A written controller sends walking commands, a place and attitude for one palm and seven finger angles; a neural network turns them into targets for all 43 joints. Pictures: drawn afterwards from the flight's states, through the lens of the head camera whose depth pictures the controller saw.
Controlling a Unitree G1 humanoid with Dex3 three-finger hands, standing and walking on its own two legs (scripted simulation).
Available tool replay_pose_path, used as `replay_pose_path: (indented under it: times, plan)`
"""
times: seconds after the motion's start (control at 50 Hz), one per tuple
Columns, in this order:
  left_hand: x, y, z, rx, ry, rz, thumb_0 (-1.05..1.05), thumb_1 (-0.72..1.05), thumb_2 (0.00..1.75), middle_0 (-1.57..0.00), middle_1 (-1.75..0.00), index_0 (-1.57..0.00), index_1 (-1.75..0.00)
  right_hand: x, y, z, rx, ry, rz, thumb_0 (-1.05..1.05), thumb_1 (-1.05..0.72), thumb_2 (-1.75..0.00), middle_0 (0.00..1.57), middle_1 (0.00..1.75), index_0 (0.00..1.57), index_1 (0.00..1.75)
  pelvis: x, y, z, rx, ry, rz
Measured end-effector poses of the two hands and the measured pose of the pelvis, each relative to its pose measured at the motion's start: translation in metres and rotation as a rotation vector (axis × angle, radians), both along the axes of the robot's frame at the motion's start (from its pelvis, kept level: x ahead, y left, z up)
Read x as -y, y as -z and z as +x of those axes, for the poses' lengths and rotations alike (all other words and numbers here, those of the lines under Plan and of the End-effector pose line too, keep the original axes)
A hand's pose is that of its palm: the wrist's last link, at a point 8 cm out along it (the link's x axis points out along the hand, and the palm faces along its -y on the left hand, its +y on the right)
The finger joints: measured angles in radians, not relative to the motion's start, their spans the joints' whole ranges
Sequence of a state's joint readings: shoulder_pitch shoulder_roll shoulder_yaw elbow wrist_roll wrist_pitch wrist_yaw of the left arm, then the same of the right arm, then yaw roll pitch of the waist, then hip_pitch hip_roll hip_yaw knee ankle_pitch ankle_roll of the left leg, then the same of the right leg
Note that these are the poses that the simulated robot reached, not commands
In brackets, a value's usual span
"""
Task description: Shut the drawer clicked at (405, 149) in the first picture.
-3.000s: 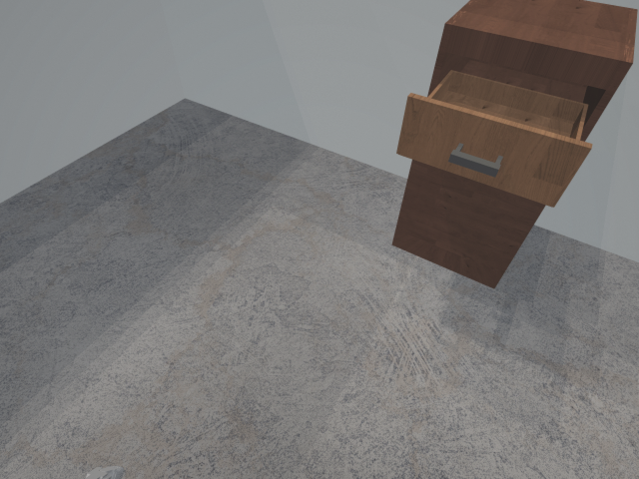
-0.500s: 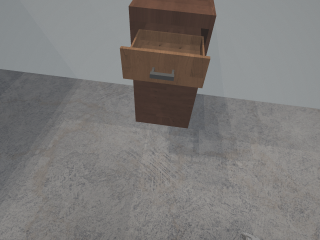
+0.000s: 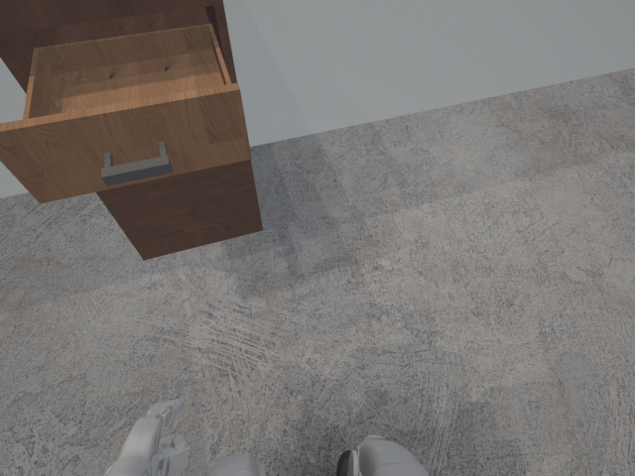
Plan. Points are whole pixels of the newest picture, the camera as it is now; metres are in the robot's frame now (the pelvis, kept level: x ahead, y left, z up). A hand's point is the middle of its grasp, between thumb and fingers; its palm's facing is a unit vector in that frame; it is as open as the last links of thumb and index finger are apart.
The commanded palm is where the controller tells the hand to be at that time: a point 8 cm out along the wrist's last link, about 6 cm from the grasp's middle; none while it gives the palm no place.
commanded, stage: turn to face it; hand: left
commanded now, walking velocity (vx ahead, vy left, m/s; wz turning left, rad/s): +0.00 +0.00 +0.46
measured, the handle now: (136, 161) +0.59 +0.31 -0.01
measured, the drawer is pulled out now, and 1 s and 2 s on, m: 0.29 0.29 0.29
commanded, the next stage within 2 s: take the last steps up to it in 0.68 s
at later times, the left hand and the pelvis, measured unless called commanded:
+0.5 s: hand out of the picture +0.07 +0.24 -0.15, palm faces +0.17 -0.96 -0.21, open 7.3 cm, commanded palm none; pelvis +0.05 +0.04 +0.03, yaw +7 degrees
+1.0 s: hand out of the picture -0.01 +0.17 -0.15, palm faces +0.35 -0.92 -0.17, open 7.3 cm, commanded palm none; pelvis +0.05 +0.00 +0.03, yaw +16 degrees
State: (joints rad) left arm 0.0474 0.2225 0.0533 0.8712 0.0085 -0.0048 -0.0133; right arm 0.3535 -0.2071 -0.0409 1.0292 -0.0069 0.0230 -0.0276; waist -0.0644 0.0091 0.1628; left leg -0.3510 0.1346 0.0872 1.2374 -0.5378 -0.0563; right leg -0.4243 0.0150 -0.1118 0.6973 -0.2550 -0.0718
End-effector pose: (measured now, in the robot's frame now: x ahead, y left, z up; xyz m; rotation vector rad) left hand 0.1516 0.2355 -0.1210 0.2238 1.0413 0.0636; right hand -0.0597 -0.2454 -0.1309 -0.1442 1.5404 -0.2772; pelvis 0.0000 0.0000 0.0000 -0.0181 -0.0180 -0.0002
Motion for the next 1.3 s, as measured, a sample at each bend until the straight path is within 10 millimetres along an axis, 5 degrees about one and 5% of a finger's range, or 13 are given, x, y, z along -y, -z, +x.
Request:
replay_pose_path:
  times: [0.12, 0.24, 0.38, 0.54, 0.7, 0.82, 0.94, 1.1, 1.18, 1.3]
  plan:
    - [0.008, -0.005, 0.006, -0.043, 0.008, -0.015, 0.00, 0.91, 0.90, -0.20, -0.30, -0.20, -0.30, -0.009, -0.010, 0.072, 0.173, -0.031, -0.008, 0.01, -0.91, -0.90, 0.20, 0.30, 0.20, 0.30, -0.008, -0.013, 0.018, -0.007, 0.006, -0.009]
    - [-0.002, 0.007, -0.001, -0.033, -0.082, -0.099, 0.00, 0.91, 0.90, -0.20, -0.30, -0.20, -0.30, -0.046, -0.012, 0.115, 0.239, -0.103, 0.019, 0.01, -0.91, -0.90, 0.20, 0.30, 0.20, 0.30, -0.027, -0.009, 0.040, 0.006, -0.049, -0.040]
    - [-0.033, 0.005, -0.051, -0.155, -0.229, -0.087, 0.00, 0.91, 0.90, -0.20, -0.30, -0.20, -0.30, -0.065, -0.027, 0.132, 0.183, -0.180, 0.027, 0.02, -0.94, -0.90, 0.20, 0.30, 0.21, 0.30, -0.039, -0.025, 0.053, -0.014, -0.095, -0.020]
    - [-0.049, -0.008, -0.102, -0.296, -0.302, 0.004, 0.00, 0.91, 0.90, -0.20, -0.30, -0.20, -0.30, -0.050, -0.028, 0.156, 0.191, -0.211, 0.037, 0.02, -0.92, -0.90, 0.20, 0.30, 0.21, 0.30, -0.031, -0.031, 0.054, -0.024, -0.127, -0.009]
    - [-0.021, -0.015, -0.113, -0.237, -0.346, 0.055, 0.00, 0.91, 0.90, -0.20, -0.30, -0.20, -0.30, -0.014, -0.004, 0.183, 0.223, -0.257, 0.076, 0.01, -0.91, -0.90, 0.20, 0.30, 0.21, 0.30, -0.001, -0.020, 0.048, -0.009, -0.180, 0.024]
    - [0.008, -0.020, -0.129, -0.207, -0.389, 0.014, 0.00, 0.91, 0.90, -0.20, -0.30, -0.20, -0.30, -0.005, -0.012, 0.210, 0.255, -0.322, 0.080, 0.01, -0.91, -0.90, 0.20, 0.30, 0.20, 0.30, 0.009, -0.026, 0.044, 0.002, -0.233, 0.038]
    - [0.022, -0.012, -0.159, -0.234, -0.441, -0.049, 0.00, 0.92, 0.90, -0.20, -0.30, -0.20, -0.30, -0.018, -0.023, 0.227, 0.277, -0.401, 0.081, 0.01, -0.91, -0.90, 0.20, 0.30, 0.20, 0.30, 0.007, -0.029, 0.043, -0.002, -0.271, 0.030]
    - [0.019, 0.014, -0.216, -0.427, -0.500, -0.145, 0.00, 0.92, 0.90, -0.20, -0.30, -0.20, -0.30, -0.061, -0.028, 0.235, 0.312, -0.447, 0.061, 0.01, -0.91, -0.90, 0.20, 0.30, 0.20, 0.30, -0.020, -0.020, 0.054, -0.010, -0.273, 0.001]
    - [0.006, 0.008, -0.201, -0.467, -0.466, -0.156, 0.00, 0.91, 0.90, -0.20, -0.30, -0.20, -0.30, -0.056, -0.036, 0.215, 0.269, -0.387, 0.024, 0.00, -0.94, -0.90, 0.20, 0.30, 0.21, 0.30, -0.029, -0.028, 0.069, -0.005, -0.270, -0.004]
    - [-0.019, 0.003, -0.125, -0.363, -0.435, -0.130, 0.00, 0.91, 0.90, -0.20, -0.30, -0.20, -0.30, -0.046, -0.037, 0.174, 0.073, -0.325, 0.015, 0.00, -0.93, -0.90, 0.20, 0.30, 0.20, 0.30, -0.034, -0.033, 0.101, -0.008, -0.265, 0.000]
